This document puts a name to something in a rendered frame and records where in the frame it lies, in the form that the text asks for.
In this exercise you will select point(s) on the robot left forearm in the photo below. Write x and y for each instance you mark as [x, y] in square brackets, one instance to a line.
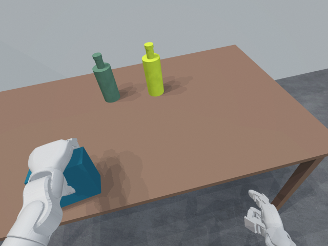
[41, 213]

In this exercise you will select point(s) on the robot right forearm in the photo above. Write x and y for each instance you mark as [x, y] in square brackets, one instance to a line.
[277, 237]

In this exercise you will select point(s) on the sponge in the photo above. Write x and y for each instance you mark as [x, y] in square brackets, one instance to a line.
[82, 175]

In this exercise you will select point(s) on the table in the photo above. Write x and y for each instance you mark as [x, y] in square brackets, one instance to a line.
[221, 118]

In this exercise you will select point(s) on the right robot hand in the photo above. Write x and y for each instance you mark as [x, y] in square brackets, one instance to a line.
[258, 221]

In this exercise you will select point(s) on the left robot hand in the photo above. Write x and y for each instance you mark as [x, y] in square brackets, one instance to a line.
[56, 155]

